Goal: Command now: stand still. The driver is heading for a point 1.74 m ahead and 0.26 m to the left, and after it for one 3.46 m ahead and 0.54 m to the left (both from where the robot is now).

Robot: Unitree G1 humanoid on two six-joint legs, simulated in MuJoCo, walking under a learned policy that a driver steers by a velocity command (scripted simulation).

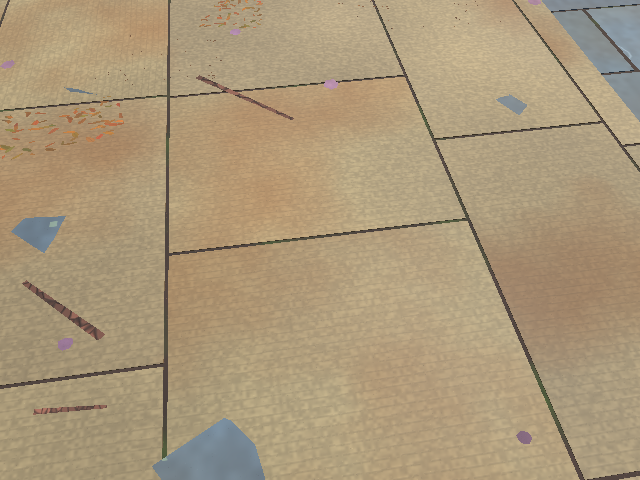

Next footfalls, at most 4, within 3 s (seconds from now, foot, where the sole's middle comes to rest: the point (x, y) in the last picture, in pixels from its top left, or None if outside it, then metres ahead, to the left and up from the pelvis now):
0.94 left None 0.46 0.12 -0.77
1.50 right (385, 358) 0.78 -0.12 -0.77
2.06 left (280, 268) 1.05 0.14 -0.77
2.56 right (358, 242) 1.14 -0.07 -0.77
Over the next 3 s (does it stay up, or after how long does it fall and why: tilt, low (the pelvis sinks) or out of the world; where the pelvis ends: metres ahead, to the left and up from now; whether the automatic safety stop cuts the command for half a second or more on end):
stays up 1.07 0.03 -0.01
